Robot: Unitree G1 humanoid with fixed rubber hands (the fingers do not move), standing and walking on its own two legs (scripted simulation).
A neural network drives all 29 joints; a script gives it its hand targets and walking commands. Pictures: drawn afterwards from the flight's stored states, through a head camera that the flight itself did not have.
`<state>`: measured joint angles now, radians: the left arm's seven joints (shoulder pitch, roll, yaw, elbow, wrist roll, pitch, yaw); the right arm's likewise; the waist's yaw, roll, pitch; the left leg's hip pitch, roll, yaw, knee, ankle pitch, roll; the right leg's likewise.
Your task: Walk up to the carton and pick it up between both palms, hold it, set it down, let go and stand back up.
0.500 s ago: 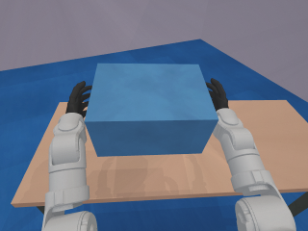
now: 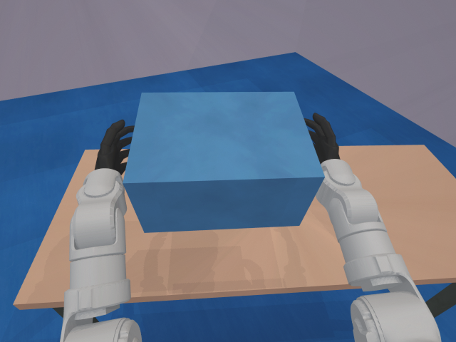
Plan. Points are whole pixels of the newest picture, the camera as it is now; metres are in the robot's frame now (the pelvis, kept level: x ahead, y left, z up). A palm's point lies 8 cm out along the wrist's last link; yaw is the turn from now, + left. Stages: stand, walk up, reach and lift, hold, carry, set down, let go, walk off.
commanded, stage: hold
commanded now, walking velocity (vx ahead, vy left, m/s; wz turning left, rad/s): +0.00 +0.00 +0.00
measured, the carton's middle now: (221, 160) +0.37 +0.00 +0.16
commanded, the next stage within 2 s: none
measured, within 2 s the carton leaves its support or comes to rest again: neither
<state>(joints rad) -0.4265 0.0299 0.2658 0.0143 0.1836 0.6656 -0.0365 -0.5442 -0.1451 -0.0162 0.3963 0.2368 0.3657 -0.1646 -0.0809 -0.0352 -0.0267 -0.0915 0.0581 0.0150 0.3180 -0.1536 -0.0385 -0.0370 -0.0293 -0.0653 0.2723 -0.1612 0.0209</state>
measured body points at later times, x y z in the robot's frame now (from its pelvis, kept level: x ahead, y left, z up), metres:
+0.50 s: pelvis -0.01 +0.00 +0.00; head -0.05 +0.02 +0.45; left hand +0.36 +0.18 +0.17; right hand +0.36 -0.18 +0.17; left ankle +0.02 +0.14 -0.75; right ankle +0.00 -0.13 -0.75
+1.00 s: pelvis -0.01 +0.00 +0.00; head -0.05 +0.02 +0.45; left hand +0.35 +0.18 +0.16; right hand +0.36 -0.18 +0.17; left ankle +0.02 +0.14 -0.75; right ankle +0.00 -0.13 -0.75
